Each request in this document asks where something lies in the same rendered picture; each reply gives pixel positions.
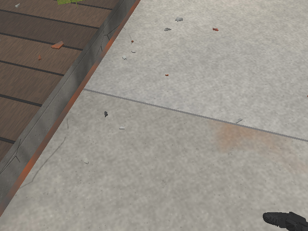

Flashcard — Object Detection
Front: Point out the right robot hand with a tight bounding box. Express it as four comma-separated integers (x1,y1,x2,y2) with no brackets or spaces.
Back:
263,212,308,231

